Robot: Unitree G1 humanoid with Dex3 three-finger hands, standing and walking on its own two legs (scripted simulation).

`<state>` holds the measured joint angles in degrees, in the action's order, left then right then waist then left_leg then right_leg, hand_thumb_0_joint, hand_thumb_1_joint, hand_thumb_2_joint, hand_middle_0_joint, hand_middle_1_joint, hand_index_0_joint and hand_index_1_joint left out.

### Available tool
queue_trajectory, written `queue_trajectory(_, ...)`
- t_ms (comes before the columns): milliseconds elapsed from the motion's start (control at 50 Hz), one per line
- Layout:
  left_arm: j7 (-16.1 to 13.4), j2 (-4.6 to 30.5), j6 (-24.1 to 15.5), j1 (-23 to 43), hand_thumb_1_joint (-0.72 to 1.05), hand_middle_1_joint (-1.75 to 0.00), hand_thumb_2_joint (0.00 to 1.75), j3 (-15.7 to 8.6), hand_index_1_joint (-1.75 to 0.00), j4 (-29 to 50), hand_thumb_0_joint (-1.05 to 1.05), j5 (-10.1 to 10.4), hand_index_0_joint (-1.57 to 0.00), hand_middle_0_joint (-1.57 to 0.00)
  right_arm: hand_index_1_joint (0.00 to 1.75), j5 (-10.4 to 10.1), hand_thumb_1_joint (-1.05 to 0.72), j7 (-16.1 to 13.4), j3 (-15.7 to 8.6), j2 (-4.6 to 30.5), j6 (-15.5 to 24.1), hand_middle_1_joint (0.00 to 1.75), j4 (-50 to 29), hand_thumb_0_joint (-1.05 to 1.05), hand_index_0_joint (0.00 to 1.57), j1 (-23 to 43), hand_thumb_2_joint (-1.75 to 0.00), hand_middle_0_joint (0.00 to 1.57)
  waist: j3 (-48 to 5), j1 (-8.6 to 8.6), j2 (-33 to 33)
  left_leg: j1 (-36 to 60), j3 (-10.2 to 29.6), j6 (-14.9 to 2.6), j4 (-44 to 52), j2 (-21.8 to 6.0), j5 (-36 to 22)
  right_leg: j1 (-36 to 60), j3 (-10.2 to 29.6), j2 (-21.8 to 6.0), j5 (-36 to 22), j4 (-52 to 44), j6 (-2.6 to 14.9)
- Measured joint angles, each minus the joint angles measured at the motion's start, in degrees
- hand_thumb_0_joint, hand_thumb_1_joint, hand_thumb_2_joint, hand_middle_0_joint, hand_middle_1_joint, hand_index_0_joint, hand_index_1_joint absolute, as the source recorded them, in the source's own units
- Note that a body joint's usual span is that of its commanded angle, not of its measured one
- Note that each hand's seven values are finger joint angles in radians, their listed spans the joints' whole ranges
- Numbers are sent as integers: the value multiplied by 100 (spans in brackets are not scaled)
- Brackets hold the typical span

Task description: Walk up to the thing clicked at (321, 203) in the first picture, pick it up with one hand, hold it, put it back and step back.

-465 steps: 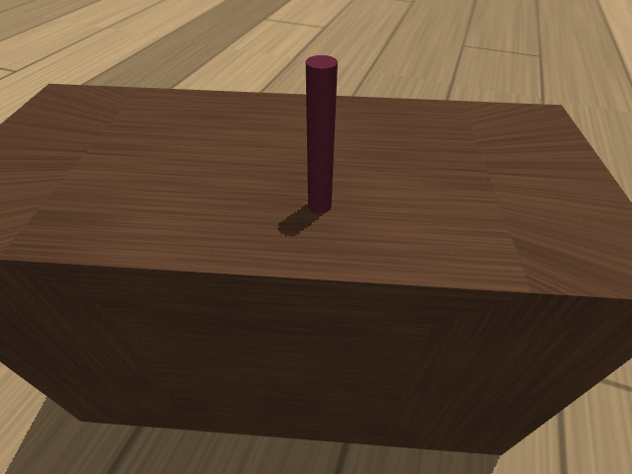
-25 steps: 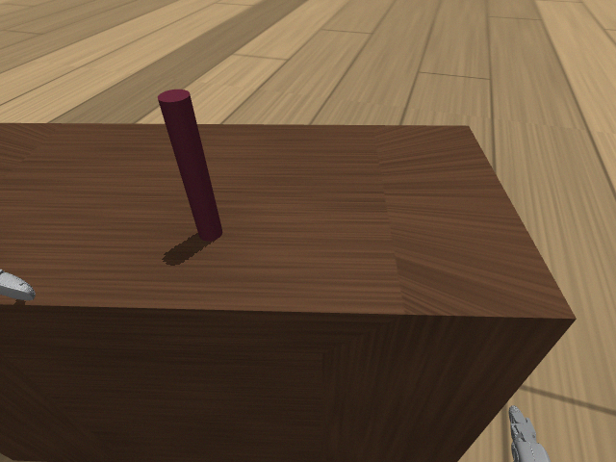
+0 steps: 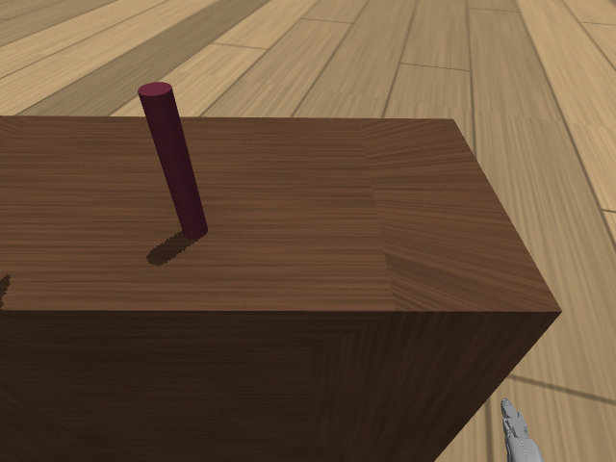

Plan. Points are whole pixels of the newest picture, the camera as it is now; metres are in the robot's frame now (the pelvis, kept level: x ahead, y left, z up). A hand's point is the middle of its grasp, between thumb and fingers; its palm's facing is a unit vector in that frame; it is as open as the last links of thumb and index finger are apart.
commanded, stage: go down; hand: left
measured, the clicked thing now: (178, 171) +0.51 +0.20 +0.15
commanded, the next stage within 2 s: approach in 1.40 s
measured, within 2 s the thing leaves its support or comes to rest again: neither
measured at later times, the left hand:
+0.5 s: hand out of the picture +0.37 +0.37 +0.22, palm faces +0.17 -0.99 +0.00, open 17.7 cm
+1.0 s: hand out of the picture +0.39 +0.38 +0.22, palm faces +0.17 -0.99 +0.00, open 17.7 cm
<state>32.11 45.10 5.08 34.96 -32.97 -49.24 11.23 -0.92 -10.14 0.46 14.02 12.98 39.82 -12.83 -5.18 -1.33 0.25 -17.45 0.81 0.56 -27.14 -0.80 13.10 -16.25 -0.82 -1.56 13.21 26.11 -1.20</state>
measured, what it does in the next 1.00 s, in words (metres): stands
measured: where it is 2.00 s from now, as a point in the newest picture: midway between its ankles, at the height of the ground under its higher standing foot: outside the picture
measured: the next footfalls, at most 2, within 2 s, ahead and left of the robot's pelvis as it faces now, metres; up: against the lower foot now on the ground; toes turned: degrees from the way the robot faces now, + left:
none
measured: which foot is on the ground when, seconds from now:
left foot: down 0.00-1.00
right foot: down 0.00-1.00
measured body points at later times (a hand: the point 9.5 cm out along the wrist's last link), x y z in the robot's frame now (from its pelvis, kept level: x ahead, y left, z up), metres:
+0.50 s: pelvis +0.01 +0.00 +0.00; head +0.02 +0.01 +0.45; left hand +0.36 +0.42 +0.22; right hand +0.17 -0.26 -0.08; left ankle +0.01 +0.13 -0.74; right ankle +0.00 -0.13 -0.74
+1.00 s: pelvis +0.02 +0.00 +0.00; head +0.04 +0.02 +0.45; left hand +0.38 +0.43 +0.22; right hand +0.17 -0.26 -0.08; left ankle +0.01 +0.13 -0.74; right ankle +0.00 -0.13 -0.74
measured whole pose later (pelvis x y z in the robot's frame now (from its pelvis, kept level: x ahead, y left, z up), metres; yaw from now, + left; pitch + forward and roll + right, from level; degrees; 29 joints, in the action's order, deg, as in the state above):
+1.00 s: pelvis +0.02 +0.00 +0.00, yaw +0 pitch +8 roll -1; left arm 34.7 52.1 4.1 43.1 -33.2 -60.5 9.5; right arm -0.6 -10.4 1.9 13.9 12.0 39.4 -11.5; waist -6.5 -3.1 0.0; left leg -23.0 1.1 0.3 -30.6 -1.1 15.6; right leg -20.7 -1.0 -1.2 14.6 27.4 -1.4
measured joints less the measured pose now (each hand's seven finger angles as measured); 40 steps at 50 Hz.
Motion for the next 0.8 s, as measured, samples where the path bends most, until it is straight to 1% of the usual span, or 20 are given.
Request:
queue_trajectory(260,119,166,161,213,-61,-3,5,43,-3,-279,-1,10,-5,-4,5,-9,53,-68,53,-34,18,5,128,-1,5,52,-5,6,-60,-17,7,-135,-10,-32,-76,14,71,-98,9,-14,25,-6,-31)
queue_trajectory(340,136,190,184,265,-61,-3,5,21,-3,-321,-1,-22,-5,-4,5,-8,53,-81,45,-15,-8,5,137,-1,5,81,-5,6,-69,-21,15,-165,-10,-35,-104,13,98,-118,9,-13,39,-1,-36)
queue_trajectory(400,149,242,158,322,-61,-3,5,20,-3,-430,-1,-15,-5,-4,5,-4,53,-75,59,-22,-14,5,145,-1,5,109,-5,6,-85,-33,7,-197,-9,-36,-122,8,113,-146,9,-8,48,6,-36)
queue_trajectory(580,148,382,98,455,-61,-3,6,-26,-3,-578,-1,-84,-5,-4,5,8,53,-67,77,-24,-18,5,61,-1,5,99,-5,6,-74,-69,-7,-278,15,-24,-169,-8,149,-209,-15,9,79,31,-26)
queue_trajectory(700,243,534,43,600,-61,-4,6,-22,-4,-814,-1,-102,-5,-4,5,8,53,-76,105,-18,-52,5,79,-1,5,144,-5,6,-95,-115,-25,-367,31,-23,-220,-14,177,-286,-29,15,103,68,-24)
queue_trajectory(800,267,629,-14,682,-61,-4,5,-57,-4,-956,-1,-125,-5,-4,5,13,53,-74,106,-13,-53,5,4,-1,5,143,-6,6,-107,-149,-33,-422,30,-21,-254,-17,200,-336,-28,18,118,87,-22)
